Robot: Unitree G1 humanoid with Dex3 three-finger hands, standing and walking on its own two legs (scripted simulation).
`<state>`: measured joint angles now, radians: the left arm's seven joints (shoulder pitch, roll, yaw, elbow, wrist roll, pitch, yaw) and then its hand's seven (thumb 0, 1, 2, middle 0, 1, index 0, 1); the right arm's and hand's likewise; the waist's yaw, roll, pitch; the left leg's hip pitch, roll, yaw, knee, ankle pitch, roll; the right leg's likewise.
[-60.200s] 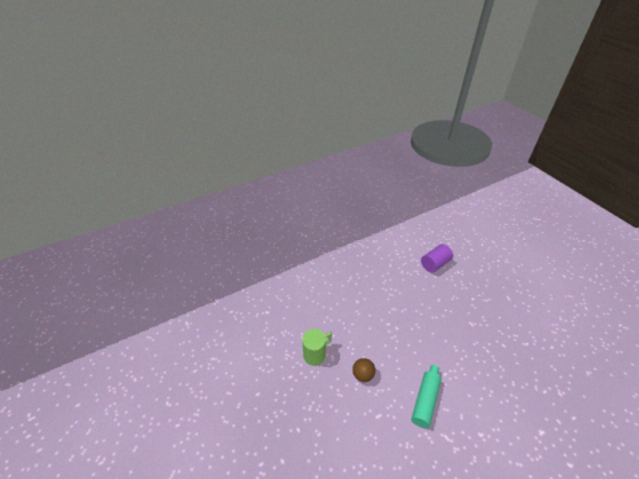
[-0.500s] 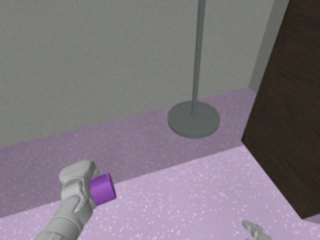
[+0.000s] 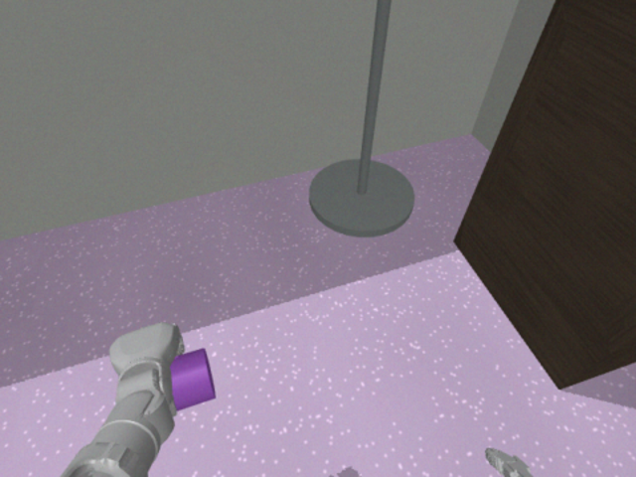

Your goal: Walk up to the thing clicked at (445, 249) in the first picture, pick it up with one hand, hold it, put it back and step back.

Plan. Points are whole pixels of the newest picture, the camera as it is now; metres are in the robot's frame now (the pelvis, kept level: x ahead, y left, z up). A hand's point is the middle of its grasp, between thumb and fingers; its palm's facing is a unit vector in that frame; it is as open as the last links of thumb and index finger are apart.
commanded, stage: crouch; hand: left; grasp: from above
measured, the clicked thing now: (173, 384) +0.32 +0.23 -0.13
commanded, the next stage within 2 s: lower in 1.64 s
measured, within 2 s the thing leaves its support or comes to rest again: neither
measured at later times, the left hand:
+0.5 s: hand (196, 385) +0.39 +0.25 -0.33, palm faces -0.36 -0.17 -0.92, open 9.8 cm
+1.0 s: hand (206, 396) +0.42 +0.27 -0.49, palm faces -0.36 -0.18 -0.92, open 9.6 cm
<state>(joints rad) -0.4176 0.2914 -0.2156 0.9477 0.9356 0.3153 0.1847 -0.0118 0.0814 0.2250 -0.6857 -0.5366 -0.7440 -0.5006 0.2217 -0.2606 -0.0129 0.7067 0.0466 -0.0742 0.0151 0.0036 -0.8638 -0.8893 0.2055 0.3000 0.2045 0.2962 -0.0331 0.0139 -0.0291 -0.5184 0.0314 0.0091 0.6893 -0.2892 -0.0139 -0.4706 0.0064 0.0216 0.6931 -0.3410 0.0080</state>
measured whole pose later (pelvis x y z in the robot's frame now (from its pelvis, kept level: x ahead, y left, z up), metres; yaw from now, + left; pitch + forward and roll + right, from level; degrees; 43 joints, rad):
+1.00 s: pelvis -0.06 +0.01 -0.33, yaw -6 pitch +37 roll -6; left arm -0.98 0.63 0.15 1.44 1.03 0.10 0.44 -0.01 0.13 0.16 -0.76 -0.35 -0.82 -0.32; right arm 0.14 -0.26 0.03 0.80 -0.12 -0.15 0.14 0.00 -0.88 -0.89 0.21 0.30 0.20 0.30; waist -0.21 0.01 -0.13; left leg -2.12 0.05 -0.11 2.12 -0.65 -0.01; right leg -2.02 0.06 -0.05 2.08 -0.72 0.03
